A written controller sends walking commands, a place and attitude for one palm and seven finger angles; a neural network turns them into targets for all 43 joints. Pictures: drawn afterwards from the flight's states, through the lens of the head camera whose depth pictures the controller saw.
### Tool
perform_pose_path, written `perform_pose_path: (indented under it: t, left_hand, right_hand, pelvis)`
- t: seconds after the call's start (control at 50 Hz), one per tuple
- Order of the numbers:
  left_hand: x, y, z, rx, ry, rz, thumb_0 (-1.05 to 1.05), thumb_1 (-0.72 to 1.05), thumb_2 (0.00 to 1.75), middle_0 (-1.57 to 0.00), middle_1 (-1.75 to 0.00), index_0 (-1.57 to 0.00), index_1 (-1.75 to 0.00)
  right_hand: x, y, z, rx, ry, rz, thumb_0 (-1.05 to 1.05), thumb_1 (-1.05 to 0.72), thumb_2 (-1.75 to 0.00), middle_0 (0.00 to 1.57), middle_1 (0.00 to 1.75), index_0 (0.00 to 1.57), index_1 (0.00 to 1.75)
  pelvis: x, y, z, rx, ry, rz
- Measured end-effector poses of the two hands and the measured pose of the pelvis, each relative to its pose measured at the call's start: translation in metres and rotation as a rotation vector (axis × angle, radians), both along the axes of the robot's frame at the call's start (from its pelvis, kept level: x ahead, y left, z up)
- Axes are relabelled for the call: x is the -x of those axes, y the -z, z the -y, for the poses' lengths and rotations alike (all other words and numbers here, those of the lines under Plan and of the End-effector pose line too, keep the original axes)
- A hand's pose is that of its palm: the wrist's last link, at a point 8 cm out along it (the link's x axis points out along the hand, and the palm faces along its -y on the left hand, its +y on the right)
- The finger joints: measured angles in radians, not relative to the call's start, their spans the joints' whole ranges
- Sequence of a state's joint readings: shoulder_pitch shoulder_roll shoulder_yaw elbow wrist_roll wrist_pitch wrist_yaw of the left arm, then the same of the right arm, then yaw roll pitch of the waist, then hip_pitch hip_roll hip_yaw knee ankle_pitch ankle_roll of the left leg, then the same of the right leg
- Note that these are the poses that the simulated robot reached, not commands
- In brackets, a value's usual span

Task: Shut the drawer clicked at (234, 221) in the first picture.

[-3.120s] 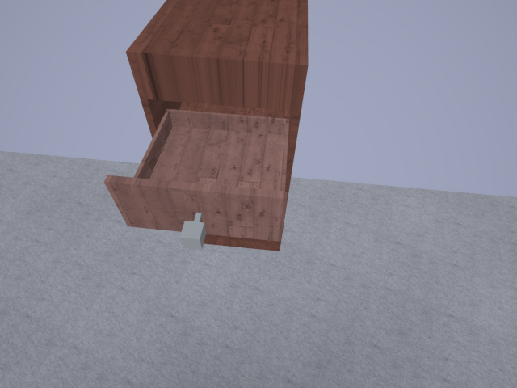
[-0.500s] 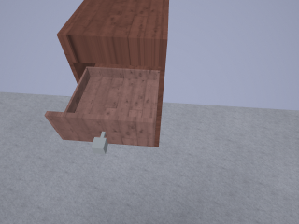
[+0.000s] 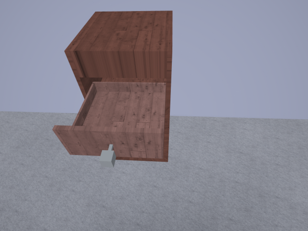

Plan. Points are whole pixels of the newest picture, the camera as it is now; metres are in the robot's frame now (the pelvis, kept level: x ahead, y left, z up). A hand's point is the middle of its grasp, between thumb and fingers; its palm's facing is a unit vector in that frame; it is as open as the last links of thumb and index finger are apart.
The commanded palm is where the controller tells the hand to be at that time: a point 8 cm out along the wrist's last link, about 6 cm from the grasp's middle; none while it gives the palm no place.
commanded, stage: look again from close up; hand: left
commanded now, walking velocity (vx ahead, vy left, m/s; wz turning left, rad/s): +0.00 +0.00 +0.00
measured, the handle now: (109, 153) +0.39 +0.19 -0.11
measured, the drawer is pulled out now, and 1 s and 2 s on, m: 0.30 0.30 0.30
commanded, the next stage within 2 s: shuffle to correct the standing spot in 0.02 s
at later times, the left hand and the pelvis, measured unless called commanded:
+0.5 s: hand out of the picture +0.03 +0.15 -0.18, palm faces +0.05 -0.98 -0.18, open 7.4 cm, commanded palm none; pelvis +0.05 -0.01 -0.01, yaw +0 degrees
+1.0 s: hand out of the picture +0.13 +0.16 -0.16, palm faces +0.00 -0.96 -0.27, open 7.3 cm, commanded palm none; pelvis +0.08 -0.03 +0.00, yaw -1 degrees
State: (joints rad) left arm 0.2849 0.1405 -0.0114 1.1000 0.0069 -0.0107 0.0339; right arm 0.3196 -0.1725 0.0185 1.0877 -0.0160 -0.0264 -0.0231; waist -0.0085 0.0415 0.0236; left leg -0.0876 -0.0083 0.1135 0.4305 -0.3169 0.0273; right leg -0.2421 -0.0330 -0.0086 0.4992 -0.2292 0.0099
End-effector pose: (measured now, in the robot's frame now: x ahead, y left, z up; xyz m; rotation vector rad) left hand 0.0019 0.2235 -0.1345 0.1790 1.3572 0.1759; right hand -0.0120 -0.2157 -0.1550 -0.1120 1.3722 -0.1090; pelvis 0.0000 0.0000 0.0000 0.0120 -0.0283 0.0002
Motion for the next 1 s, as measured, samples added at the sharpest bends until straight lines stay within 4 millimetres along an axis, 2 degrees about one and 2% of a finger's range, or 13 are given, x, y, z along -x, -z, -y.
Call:
perform_pose_path:
  t: [0.22, 0.36, 0.46, 0.6, 0.7, 0.76, 0.8, 0.9, 1.0]
  left_hand:
    - [0.002, 0.005, 0.009, 0.021, -0.003, -0.046, 0.01, 0.92, 0.9, -0.2, -0.29, -0.2, -0.3]
    - [-0.002, 0.011, 0.021, 0.042, -0.01, -0.077, 0.01, 0.91, 0.9, -0.2, -0.29, -0.2, -0.3]
    - [-0.014, 0.017, 0.027, 0.051, -0.028, -0.076, 0.01, 0.91, 0.9, -0.2, -0.29, -0.2, -0.3]
    - [-0.03, 0.026, 0.022, 0.072, -0.045, -0.086, 0.01, 0.9, 0.9, -0.2, -0.29, -0.2, -0.3]
    - [-0.07, 0.016, 0.01, 0.024, -0.02, -0.061, 0.02, 0.93, 0.9, -0.2, -0.3, -0.2, -0.3]
    - [-0.102, 0.008, 0.007, -0.009, -0.027, 0.032, 0.03, 0.93, 0.9, -0.2, -0.29, -0.2, -0.3]
    - [-0.116, 0.006, 0.007, -0.039, -0.029, 0.1, 0.02, 0.92, 0.9, -0.2, -0.29, -0.2, -0.3]
    - [-0.121, -0.003, 0.014, -0.058, 0.005, 0.092, 0.01, 0.91, 0.9, -0.19, -0.29, -0.2, -0.29]
    - [-0.118, -0.006, 0.018, -0.043, 0.037, 0.054, 0.01, 0.92, 0.9, -0.2, -0.29, -0.2, -0.3]
  right_hand:
    - [0.018, -0.001, 0.003, 0.004, 0.014, -0.091, 0.01, -0.91, -0.9, 0.19, 0.3, 0.2, 0.3]
    - [0.015, 0.004, 0.006, -0.006, 0.034, -0.124, 0.01, -0.91, -0.9, 0.19, 0.3, 0.2, 0.3]
    - [-0.002, 0.009, 0.008, -0.001, 0.034, -0.12, 0.01, -0.91, -0.9, 0.19, 0.3, 0.2, 0.3]
    - [-0.042, 0.005, 0.004, 0.033, 0.027, -0.05, 0.01, -0.91, -0.9, 0.19, 0.3, 0.2, 0.3]
    - [-0.044, 0.003, 0.0, 0.013, 0.029, -0.068, 0.0, -0.91, -0.9, 0.19, 0.3, 0.2, 0.3]
    - [-0.042, 0.006, 0.003, -0.012, 0.012, -0.132, 0.0, -0.91, -0.9, 0.2, 0.3, 0.2, 0.3]
    - [-0.047, 0.011, 0.009, -0.027, 0.008, -0.153, 0.01, -0.91, -0.9, 0.2, 0.3, 0.2, 0.3]
    - [-0.082, 0.013, 0.027, -0.009, 0.035, -0.093, 0.01, -0.91, -0.9, 0.2, 0.3, 0.2, 0.3]
    - [-0.111, 0.002, 0.03, -0.001, 0.045, 0.018, 0.01, -0.92, -0.9, 0.19, 0.3, 0.2, 0.3]
  pelvis:
    - [-0.007, 0.001, 0.005, 0.0, 0.002, 0.0]
    - [-0.026, 0.007, 0.01, -0.002, 0.011, -0.01]
    - [-0.042, 0.013, 0.013, 0.008, 0.002, -0.019]
    - [-0.061, 0.015, 0.007, 0.002, 0.006, -0.017]
    - [-0.074, 0.01, 0.009, 0.017, 0.003, -0.002]
    - [-0.081, 0.009, 0.017, 0.011, -0.002, 0.01]
    - [-0.087, 0.014, 0.025, -0.02, -0.011, 0.018]
    - [-0.086, 0.009, 0.029, -0.022, -0.015, 0.007]
    - [-0.079, 0.001, 0.028, -0.035, 0.011, -0.012]
